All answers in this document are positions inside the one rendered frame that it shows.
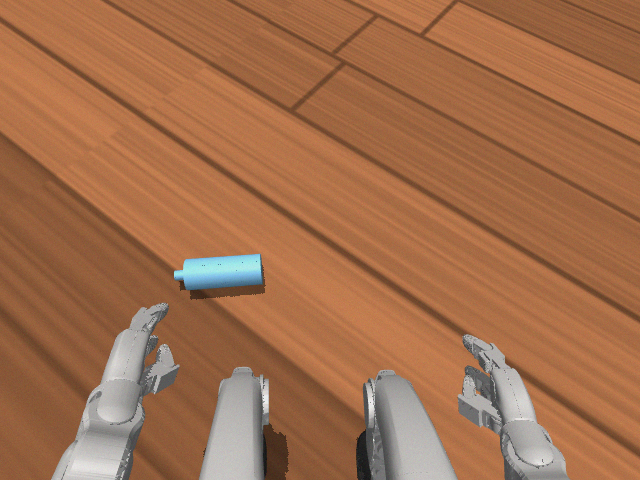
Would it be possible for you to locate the bottle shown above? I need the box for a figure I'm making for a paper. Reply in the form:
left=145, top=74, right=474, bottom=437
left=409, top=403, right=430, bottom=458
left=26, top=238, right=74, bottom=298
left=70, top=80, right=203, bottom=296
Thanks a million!
left=174, top=254, right=263, bottom=290

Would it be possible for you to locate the left robot arm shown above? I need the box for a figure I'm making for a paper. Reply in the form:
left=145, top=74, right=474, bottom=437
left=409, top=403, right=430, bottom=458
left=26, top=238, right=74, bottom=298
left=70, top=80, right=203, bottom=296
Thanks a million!
left=51, top=379, right=145, bottom=480

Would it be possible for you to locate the right robot hand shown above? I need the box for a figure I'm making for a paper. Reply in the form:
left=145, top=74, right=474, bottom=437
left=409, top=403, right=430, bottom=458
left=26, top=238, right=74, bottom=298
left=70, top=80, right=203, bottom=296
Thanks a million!
left=458, top=334, right=537, bottom=436

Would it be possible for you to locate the right robot arm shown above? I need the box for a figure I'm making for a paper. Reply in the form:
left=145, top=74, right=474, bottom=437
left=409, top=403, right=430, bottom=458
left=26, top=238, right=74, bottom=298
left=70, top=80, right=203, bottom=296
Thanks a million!
left=500, top=420, right=571, bottom=480

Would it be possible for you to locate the left robot hand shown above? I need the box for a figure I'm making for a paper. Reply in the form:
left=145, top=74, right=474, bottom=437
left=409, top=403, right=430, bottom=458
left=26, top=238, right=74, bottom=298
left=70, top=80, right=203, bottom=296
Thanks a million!
left=100, top=303, right=180, bottom=397

